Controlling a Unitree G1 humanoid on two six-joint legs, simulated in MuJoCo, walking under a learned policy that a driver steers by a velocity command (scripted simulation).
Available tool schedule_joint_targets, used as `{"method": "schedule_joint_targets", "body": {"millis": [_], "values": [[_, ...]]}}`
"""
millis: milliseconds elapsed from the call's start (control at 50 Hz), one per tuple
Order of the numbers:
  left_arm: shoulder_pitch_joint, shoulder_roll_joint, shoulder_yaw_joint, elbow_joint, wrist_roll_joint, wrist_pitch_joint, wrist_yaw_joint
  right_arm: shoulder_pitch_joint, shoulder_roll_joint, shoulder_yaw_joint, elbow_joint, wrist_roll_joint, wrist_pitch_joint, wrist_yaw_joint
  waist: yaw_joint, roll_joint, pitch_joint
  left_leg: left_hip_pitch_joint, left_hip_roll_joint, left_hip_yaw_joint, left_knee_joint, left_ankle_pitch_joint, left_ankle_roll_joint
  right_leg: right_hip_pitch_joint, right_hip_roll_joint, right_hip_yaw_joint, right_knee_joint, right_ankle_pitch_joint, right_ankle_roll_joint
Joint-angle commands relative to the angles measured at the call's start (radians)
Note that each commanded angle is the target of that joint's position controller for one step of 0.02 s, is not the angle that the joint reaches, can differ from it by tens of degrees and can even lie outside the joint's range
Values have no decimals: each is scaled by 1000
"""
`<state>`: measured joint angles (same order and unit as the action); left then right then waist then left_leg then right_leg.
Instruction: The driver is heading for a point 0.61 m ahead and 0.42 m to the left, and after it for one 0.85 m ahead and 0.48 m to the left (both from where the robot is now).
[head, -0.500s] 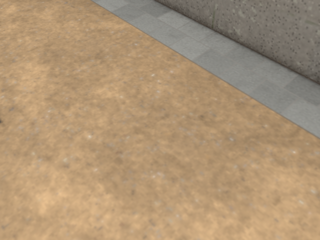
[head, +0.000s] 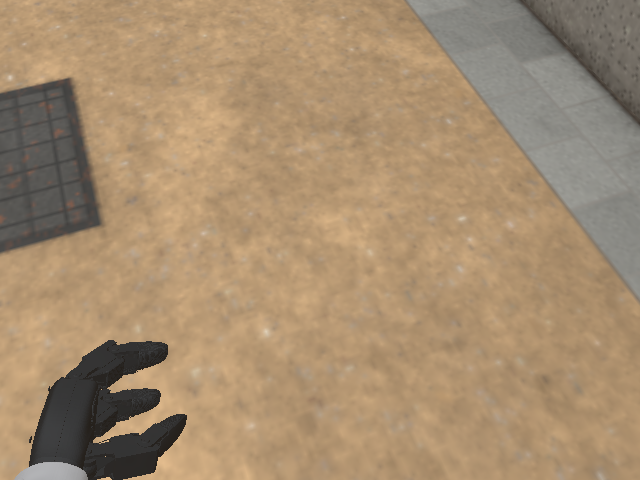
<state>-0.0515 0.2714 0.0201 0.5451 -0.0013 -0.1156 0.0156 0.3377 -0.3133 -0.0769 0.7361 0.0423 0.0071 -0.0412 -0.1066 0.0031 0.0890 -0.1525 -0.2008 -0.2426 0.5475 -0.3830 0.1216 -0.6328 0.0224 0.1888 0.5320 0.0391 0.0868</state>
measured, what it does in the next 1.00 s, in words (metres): walks ahead, turning left: right foot, then left foot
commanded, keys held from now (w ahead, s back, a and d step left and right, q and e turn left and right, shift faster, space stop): q+shift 0.64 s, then shift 0.12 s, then w+shift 0.04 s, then shift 0.20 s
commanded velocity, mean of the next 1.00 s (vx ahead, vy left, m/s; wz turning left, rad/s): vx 0.10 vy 0.00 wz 0.82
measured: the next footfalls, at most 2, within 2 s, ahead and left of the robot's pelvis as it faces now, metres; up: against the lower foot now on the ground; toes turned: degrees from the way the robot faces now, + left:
right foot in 0.04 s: +0.27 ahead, -0.14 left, +0.00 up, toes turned +12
left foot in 0.48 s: +0.11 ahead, +0.08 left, +0.00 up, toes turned +32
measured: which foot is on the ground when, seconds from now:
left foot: down 0.00-0.04, up 0.06-0.46, down 0.48-0.88, up 0.90-1.00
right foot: up 0.00-0.02, down 0.04-0.48, up 0.50-0.86, down 0.88-1.00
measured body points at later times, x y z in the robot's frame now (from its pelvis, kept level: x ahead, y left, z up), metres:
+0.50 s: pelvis +0.11 -0.04 +0.00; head +0.12 +0.01 +0.44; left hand +0.13 +0.30 -0.11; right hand +0.39 -0.22 -0.07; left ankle +0.08 +0.06 -0.73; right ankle +0.23 -0.14 -0.72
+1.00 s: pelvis +0.16 -0.02 +0.01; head +0.18 -0.02 +0.46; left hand +0.07 +0.26 -0.09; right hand +0.48 -0.07 -0.08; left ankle +0.05 +0.05 -0.68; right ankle +0.23 -0.11 -0.73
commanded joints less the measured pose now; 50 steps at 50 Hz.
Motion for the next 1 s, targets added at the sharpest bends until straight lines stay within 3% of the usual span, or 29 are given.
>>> {"method": "schedule_joint_targets", "body": {"millis": [20, 40, 60, 80, 100, 120, 140, 180, 220, 300, 420, 460, 480, 500, 520, 540, 560, 580, 620, 680, 760, 800, 840, 860, 880, 900, 920, 940, 1000], "values": [[192, 114, 66, -13, -10, 6, 4, -131, -107, -35, -100, -1, 0, -14, 173, 104, -229, -245, 51, -121, 144, 472, -86, 614, 65, -89, -144, 236, -17], [318, 126, 71, 17, 9, 11, 13, -121, -47, -17, -117, -17, -2, -6, 217, 65, -328, -275, 20, -59, 382, 220, -129, 789, -67, -17, -118, 345, -74], [368, 156, 64, 6, 33, 22, 18, -13, 56, 14, -136, -52, -1, 0, 167, -135, -450, -424, -40, 4, 684, -429, -152, 986, -341, 231, 31, 851, -181], [339, 199, 71, 21, 41, 32, 9, 193, -39, 7, -159, -8, -3, 32, 53, -315, -620, -491, 49, -11, 952, -375, -176, 1034, -607, 595, -16, 586, -403], [203, 157, 77, -34, 39, 44, 21, 122, -135, -19, -133, 3, 16, 37, 81, -210, -526, -526, 146, 54, 991, -224, -208, 894, -511, 555, -111, 152, -413], [136, 78, 53, -50, 32, 61, 33, -1, -180, -38, -148, 2, 35, 31, 104, -121, -352, -561, 180, 112, 951, -119, -217, 730, -398, 349, -156, -87, -344], [96, 65, 42, -56, 29, 79, 39, -43, -181, -45, -158, -4, 55, 16, 95, -68, -271, -527, 198, 145, 935, -70, -225, 586, -327, 244, -192, -142, -293], [53, 97, 55, -28, 30, 92, 39, -64, -131, -36, -189, -11, 70, 8, 63, -88, -148, -442, 234, 183, 807, -52, -213, 360, -249, 62, -242, -82, -265], [83, 113, 70, 10, 34, 88, 36, -75, -71, -20, -200, -15, 60, 5, 74, -110, -168, -420, 249, 215, 703, -46, -206, 371, -248, -24, -260, 20, -295], [75, 147, 91, 43, 24, 90, 33, -125, -87, -21, -208, -20, 59, 16, 83, -96, -233, -367, 313, 208, 536, 40, -184, 422, -325, -78, -277, -24, -329], [68, 192, 118, 75, -1, 102, 11, -154, -118, -42, -198, -16, 80, 45, 80, -137, -200, -182, 286, 304, 237, 56, -121, 398, -343, -235, -260, -193, -262], [89, 167, 116, 93, -15, 111, 8, -95, -123, -58, -166, -17, 85, 46, 52, -94, -205, -59, 237, 335, 62, 100, -73, 368, -315, -298, -155, -295, -197], [130, 128, 110, 116, -19, 121, 4, -30, -158, -75, -144, -23, 84, 38, 38, 5, -166, 27, 250, 239, -60, 157, -21, 267, -255, -352, 2, -397, -132], [167, 90, 103, 93, 10, 129, -1, 7, -295, -104, -157, -26, 74, 18, 82, 338, -107, 142, 511, -190, -158, 456, 118, -57, -102, -437, 366, -672, -16], [7, 108, 103, 22, 30, 117, 10, -39, -313, -101, -197, -65, 41, 22, 26, 294, -147, 34, 548, -381, -243, 324, 244, -166, -11, -192, 531, -687, -15], [-30, 135, 111, 12, 14, 112, 17, -101, -285, -94, -203, -73, 14, 25, 53, 196, -128, 12, 512, -296, -274, 239, 199, -171, -23, -128, 580, -585, -46], [3, 142, 115, 27, 7, 108, 23, -156, -262, -88, -207, -55, 2, 18, 93, 164, -123, -8, 471, -236, -267, 208, 142, -161, -33, -109, 566, -479, -64], [42, 153, 121, 56, 16, 108, 30, -197, -216, -75, -218, -36, 3, 11, 112, 124, -140, -12, 446, -186, -237, 233, 103, -134, -43, -106, 556, -418, -59], [68, 134, 119, 66, 25, 104, 24, -225, -177, -59, -231, -32, 14, -4, 134, 126, -186, -70, 389, -124, -189, 357, 82, -28, -10, -117, 564, -344, -38], [78, 85, 96, 80, 7, 102, 8, -200, -156, -53, -225, -34, 21, -13, 119, 120, -222, -33, 351, -90, -134, 434, 68, 28, 14, -126, 415, -297, -17], [62, 78, 78, 75, -3, 104, -15, -173, -161, -49, -218, -42, 31, 0, 79, 175, -234, -46, 366, -146, -86, 477, 87, 157, 13, -136, 248, -358, -19], [95, 95, 79, 80, -21, 98, -32, -135, -149, -41, -205, -28, 26, 16, 62, 182, -246, -87, 357, -206, -146, -11, 96, 236, 13, -160, 176, -394, -46], [102, 85, 79, 77, -18, 88, -36, -190, -127, -23, -205, -33, 22, 22, 108, 187, -130, -189, 317, -228, -129, -92, 73, 336, 11, -176, -8, -325, -79], [123, 82, 77, 78, -1, 79, -33, -196, -88, -9, -205, -39, 16, 16, 129, 169, -124, -203, 277, -205, -69, -3, 31, 412, -19, -144, -122, -258, -94], [163, 135, 82, 74, 30, 69, -31, -159, -25, 8, -208, -53, 10, 12, 109, 10, -173, -248, 192, -101, 132, -51, -40, 517, -192, 31, -171, -78, -139], [166, 189, 89, 92, 62, 66, -29, -147, -45, 1, -244, -45, 3, 5, 51, -222, -134, -373, 89, 38, 236, -181, -104, 484, -347, 277, -213, 23, -297], [153, 124, 76, 87, 45, 55, -28, -183, -120, -21, -238, -52, -1, -3, 84, -206, -109, -400, 149, 33, 367, -235, -150, 461, -407, 349, -225, 39, -387], [158, 108, 70, 89, 28, 54, -22, -207, -154, -36, -231, -42, 1, -2, 101, -174, -107, -421, 153, 45, 459, -217, -171, 483, -379, 287, -211, 57, -387], [162, 115, 70, 104, 2, 70, -5, -207, -93, -29, -202, -38, 18, 1, 101, -122, -123, -433, 168, 56, 491, -138, -205, 537, -290, 114, -169, 168, -315]]}}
